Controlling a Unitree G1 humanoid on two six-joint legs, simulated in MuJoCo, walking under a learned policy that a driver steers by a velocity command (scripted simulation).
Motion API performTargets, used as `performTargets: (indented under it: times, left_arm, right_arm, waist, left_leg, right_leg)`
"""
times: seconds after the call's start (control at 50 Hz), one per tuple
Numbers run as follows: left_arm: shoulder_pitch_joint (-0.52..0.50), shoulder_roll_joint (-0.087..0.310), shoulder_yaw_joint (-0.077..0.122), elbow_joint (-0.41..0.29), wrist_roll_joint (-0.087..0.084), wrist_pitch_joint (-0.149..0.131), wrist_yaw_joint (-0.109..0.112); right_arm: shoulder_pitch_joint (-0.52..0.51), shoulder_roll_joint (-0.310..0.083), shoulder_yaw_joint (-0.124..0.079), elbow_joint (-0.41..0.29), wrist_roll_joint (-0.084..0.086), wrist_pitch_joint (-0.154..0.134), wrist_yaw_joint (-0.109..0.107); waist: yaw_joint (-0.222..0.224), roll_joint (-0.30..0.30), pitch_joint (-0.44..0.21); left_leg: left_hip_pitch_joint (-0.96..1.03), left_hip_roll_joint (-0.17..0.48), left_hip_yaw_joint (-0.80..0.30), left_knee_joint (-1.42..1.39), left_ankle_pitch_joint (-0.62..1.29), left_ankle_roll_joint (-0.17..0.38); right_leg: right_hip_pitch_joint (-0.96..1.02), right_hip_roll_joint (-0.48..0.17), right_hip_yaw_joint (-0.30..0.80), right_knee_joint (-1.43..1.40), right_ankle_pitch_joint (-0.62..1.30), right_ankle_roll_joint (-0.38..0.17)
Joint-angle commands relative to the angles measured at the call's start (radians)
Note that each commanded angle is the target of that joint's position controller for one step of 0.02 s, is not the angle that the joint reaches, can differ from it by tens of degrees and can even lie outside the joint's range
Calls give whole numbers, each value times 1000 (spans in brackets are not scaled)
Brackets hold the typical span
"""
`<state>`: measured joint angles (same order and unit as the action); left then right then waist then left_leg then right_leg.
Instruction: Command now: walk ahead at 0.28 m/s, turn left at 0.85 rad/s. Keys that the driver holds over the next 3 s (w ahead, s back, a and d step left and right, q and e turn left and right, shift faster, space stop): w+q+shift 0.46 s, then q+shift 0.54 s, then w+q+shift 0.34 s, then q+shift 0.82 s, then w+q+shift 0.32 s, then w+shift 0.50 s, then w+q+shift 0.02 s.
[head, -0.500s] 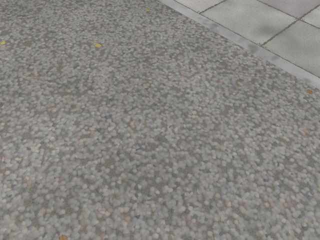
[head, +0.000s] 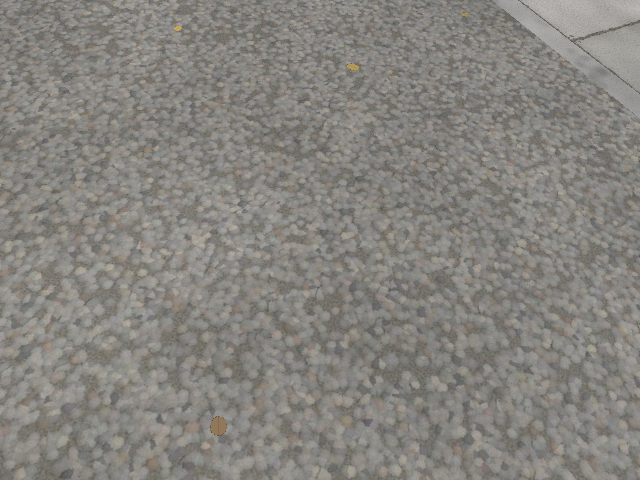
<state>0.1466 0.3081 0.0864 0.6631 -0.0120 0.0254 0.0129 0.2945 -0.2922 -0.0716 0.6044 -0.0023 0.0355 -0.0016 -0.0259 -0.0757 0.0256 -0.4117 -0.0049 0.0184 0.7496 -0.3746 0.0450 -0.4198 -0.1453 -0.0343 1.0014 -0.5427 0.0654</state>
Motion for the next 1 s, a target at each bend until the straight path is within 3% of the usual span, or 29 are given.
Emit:
performTargets:
  times: [0.02, 0.06, 0.08, 0.14, 0.28, 0.36, 0.38, 0.4, 0.42, 0.44, 0.46, 0.48, 0.5, 0.54, 0.56, 0.6, 0.66, 0.7, 0.74, 0.76, 0.78, 0.8, 0.82, 0.84, 0.86, 0.88, 0.9, 0.94, 1.0]
  left_arm:
    - [-207, 78, 12, -174, -31, -79, -17]
    - [-127, 106, 28, -140, 4, -110, -18]
    - [-118, 106, 30, -131, 8, -119, -25]
    - [-132, 65, 17, -119, 13, -125, -21]
    - [-257, 39, 0, -156, -16, -141, -29]
    - [-177, 94, 27, -144, -31, -161, -34]
    - [-94, 122, 43, -121, -26, -164, -30]
    - [59, 158, 60, -97, -7, -167, -24]
    - [231, 220, 71, -83, 32, -162, -14]
    - [231, 213, 72, -80, 36, -159, -31]
    - [180, 153, 57, -101, 22, -149, -27]
    - [202, 124, 49, -90, 21, -136, -15]
    - [197, 102, 39, -78, 32, -122, -6]
    - [148, 54, 18, -51, 42, -112, 3]
    - [120, 47, 15, -38, 34, -113, 8]
    - [58, 59, 13, -11, 25, -107, 21]
    - [-4, 136, 31, 4, 18, -97, 32]
    - [10, 187, 43, 18, -3, -93, 37]
    - [-1, 219, 53, 24, -34, -91, 32]
    - [-5, 215, 55, 17, -42, -89, 27]
    - [-7, 177, 42, 2, -40, -94, 18]
    - [76, 27, 2, -14, 12, -95, -2]
    - [194, 38, -21, -64, 21, -104, -8]
    - [104, 162, -5, -72, 18, -118, -15]
    - [33, 178, -5, -93, 5, -119, -12]
    - [18, 164, -5, -78, 16, -115, 1]
    - [18, 163, -4, -73, 24, -107, 9]
    - [13, 159, -1, -65, 30, -87, 10]
    - [-21, 88, -21, -69, 37, -73, 12]
  right_arm:
    - [138, -227, -59, -47, 6, -76, -7]
    - [31, -177, -34, -65, 11, -79, -22]
    - [16, -157, -24, -71, 3, -85, -23]
    - [59, -147, -19, -58, 10, -93, -32]
    - [51, -155, -29, -55, 44, -75, -40]
    - [12, -128, -24, -69, 44, -64, -32]
    - [14, -97, -14, -72, 41, -62, -27]
    - [-5, -56, 1, -82, 23, -65, -16]
    - [31, 19, 28, -122, 25, -71, -6]
    - [40, -41, 22, -146, 70, -83, -14]
    - [-12, -118, 5, -125, 62, -79, -11]
    - [-59, -142, -6, -116, 36, -76, -6]
    - [-93, -134, -10, -119, 25, -77, 0]
    - [-147, -102, -10, -135, 29, -64, 11]
    - [-157, -83, -10, -141, 33, -57, 10]
    - [-183, -49, -2, -160, 31, -47, 9]
    - [-209, -29, 5, -136, 25, -49, 37]
    - [-169, -59, -14, -104, 29, -47, 57]
    - [-68, -129, -48, -67, 35, -37, 61]
    - [29, -182, -75, -42, 32, -35, 57]
    - [160, -229, -105, -12, 33, -30, 43]
    - [108, -244, -100, -30, 52, -28, 24]
    - [13, -330, -95, -115, -6, -58, 29]
    - [16, -277, -93, -136, -9, -68, 38]
    - [-46, -257, -84, -136, 7, -75, 40]
    - [-94, -223, -76, -134, 29, -80, 37]
    - [-131, -199, -69, -136, 34, -78, 30]
    - [-166, -192, -68, -131, 20, -65, 14]
    - [-141, -208, -76, -103, 22, -41, -20]
  waist:
    - [-72, 243, -18]
    - [0, 216, -16]
    - [8, 227, -25]
    - [0, 189, -20]
    - [-43, 238, 24]
    - [-9, 259, -16]
    - [29, 233, -65]
    - [106, 175, -177]
    - [137, -80, -344]
    - [120, -253, -267]
    - [133, -163, -137]
    - [145, -62, -61]
    - [133, 7, -6]
    - [96, -12, 88]
    - [77, -39, 105]
    - [39, -59, 112]
    - [33, -31, 67]
    - [12, -34, -2]
    - [-53, -51, -70]
    - [-105, -33, -125]
    - [-173, 30, -185]
    - [-75, 279, -161]
    - [30, 428, -380]
    - [-59, 232, -485]
    - [-32, 143, -356]
    - [12, 29, -244]
    - [39, 33, -194]
    - [68, 66, -145]
    - [62, 69, -171]
  left_leg:
    - [361, 335, -809, -574, -629, 265]
    - [227, 248, -641, -544, -489, 194]
    - [188, 207, -573, -547, -422, 182]
    - [180, 156, -484, -555, -241, 177]
    - [145, 99, -497, -486, -107, 176]
    - [132, 102, -584, -395, -88, 169]
    - [109, 69, -556, -317, -42, 150]
    - [5, 11, -476, -82, -5, 112]
    - [-291, -89, -306, 270, -202, 38]
    - [-521, -33, -230, 500, -161, 5]
    - [-581, 31, -185, 603, -62, -20]
    - [-568, 60, -161, 649, -4, -34]
    - [-536, 84, -153, 652, 47, -44]
    - [-491, 123, -121, 643, 72, -61]
    - [-472, 131, -106, 607, 67, -69]
    - [-414, 116, -64, 496, 87, -92]
    - [-219, 87, 19, 141, 291, -80]
    - [-58, 24, 76, 14, 342, -40]
    - [78, -34, 106, -56, 309, 21]
    - [234, -64, 99, -99, 319, 60]
    - [471, -72, 49, -178, 420, 104]
    - [619, 23, -136, -185, 723, 165]
    - [815, 322, -775, -268, 727, 445]
    - [797, 324, -832, -378, 518, 430]
    - [662, 285, -758, -415, 377, 376]
    - [513, 221, -674, -417, 346, 314]
    - [404, 187, -610, -411, 432, 291]
    - [245, 126, -503, -405, 615, 262]
    - [181, 80, -458, -360, 788, 242]
  right_leg:
    - [-559, 75, 154, 264, 51, -63]
    - [-401, 67, 145, 167, 204, -54]
    - [-329, 85, 123, 141, 277, -44]
    - [-265, 122, 97, 10, 392, -2]
    - [-114, 192, 100, -409, 378, 52]
    - [99, 169, 120, -502, 351, 11]
    - [233, 156, 101, -554, 363, -18]
    - [485, 65, 178, -552, 336, -64]
    - [847, -184, 542, -620, 9, -169]
    - [840, -282, 841, -718, -308, -233]
    - [733, -265, 751, -723, -305, -216]
    - [653, -227, 598, -720, -123, -207]
    - [572, -189, 471, -728, 85, -204]
    - [437, -120, 240, -729, 477, -183]
    - [383, -107, 155, -723, 679, -175]
    - [292, -90, 36, -741, 872, -169]
    - [256, -52, -106, -739, 896, -146]
    - [305, -49, -150, -671, 1065, -123]
    - [363, -68, -160, -502, 1272, -113]
    - [321, -70, -159, -339, 1260, -107]
    - [182, -33, -154, -98, 1019, -74]
    - [-53, 101, -139, 186, 22, -33]
    - [-302, 240, 50, 528, -186, -5]
    - [-312, 194, 202, 529, -56, -27]
    - [-320, 170, 210, 444, 33, -42]
    - [-293, 133, 206, 351, 81, -37]
    - [-251, 120, 210, 277, 101, -30]
    - [-151, 122, 196, 164, 109, -11]
    - [-121, 164, 168, 36, 165, 32]
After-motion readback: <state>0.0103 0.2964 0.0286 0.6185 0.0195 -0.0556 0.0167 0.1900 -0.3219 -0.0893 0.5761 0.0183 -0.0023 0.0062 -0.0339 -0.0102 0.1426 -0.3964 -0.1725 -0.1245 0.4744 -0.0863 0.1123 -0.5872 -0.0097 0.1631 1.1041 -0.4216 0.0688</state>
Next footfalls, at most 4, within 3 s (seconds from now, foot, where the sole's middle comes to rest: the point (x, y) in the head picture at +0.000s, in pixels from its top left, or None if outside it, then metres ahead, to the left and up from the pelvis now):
0.40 right None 0.30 -0.09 -0.75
0.80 left None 0.45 0.28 -0.75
1.24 right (184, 377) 0.68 0.24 -0.75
1.70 left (7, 472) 0.47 0.55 -0.75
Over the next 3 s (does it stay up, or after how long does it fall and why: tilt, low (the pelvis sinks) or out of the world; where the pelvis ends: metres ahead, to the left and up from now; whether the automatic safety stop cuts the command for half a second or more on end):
stays up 0.23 0.62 0.01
